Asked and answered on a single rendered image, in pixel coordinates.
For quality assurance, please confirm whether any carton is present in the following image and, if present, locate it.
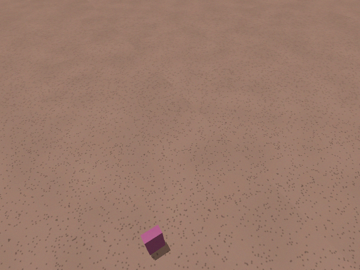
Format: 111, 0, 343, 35
141, 225, 165, 255

